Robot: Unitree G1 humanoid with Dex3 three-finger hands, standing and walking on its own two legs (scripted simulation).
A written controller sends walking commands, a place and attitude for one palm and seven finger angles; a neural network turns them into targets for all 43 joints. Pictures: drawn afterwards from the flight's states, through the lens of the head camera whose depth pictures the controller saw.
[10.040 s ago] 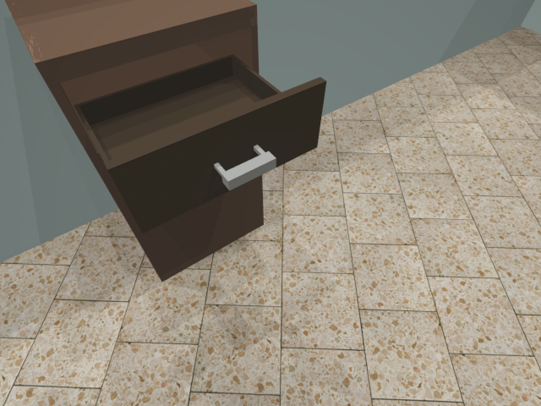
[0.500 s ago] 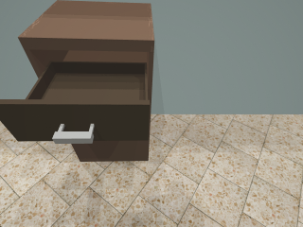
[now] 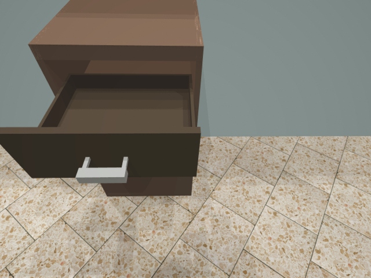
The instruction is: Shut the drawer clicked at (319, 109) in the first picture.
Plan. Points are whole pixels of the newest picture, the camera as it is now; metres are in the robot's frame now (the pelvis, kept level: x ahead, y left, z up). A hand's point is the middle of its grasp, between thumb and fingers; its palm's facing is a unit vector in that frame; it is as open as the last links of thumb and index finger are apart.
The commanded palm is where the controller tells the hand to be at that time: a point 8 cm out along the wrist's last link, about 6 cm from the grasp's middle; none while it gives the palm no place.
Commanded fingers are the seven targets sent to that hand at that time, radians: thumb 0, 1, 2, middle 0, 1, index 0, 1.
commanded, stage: look again from close up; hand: left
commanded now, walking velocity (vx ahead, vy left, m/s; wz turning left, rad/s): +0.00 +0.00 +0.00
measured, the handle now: (104, 167) +0.35 +0.22 +0.02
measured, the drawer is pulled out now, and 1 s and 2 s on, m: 0.30 0.30 0.30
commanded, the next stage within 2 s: shuffle to correct the standing spot in 0.10 s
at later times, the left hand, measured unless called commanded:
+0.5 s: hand out of the picture -0.02 +0.18 -0.19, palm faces +0.06 -0.98 -0.18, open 7.3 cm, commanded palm none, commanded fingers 0.00 0.90 0.90 -0.20 -0.30 -0.20 -0.30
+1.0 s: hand out of the picture +0.11 +0.16 -0.16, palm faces +0.05 -0.98 -0.22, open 7.3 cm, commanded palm none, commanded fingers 0.00 0.90 0.90 -0.20 -0.30 -0.20 -0.30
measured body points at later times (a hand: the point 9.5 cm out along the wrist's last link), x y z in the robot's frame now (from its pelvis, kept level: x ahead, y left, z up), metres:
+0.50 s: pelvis +0.03 +0.00 -0.01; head +0.04 +0.02 +0.44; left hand -0.02 +0.23 -0.17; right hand +0.06 -0.23 -0.15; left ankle +0.06 +0.09 -0.73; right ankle -0.06 -0.15 -0.73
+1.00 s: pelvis +0.06 -0.02 +0.00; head +0.08 -0.02 +0.45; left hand +0.11 +0.21 -0.15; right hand +0.07 -0.24 -0.16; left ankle +0.06 +0.09 -0.73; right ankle +0.06 -0.12 -0.73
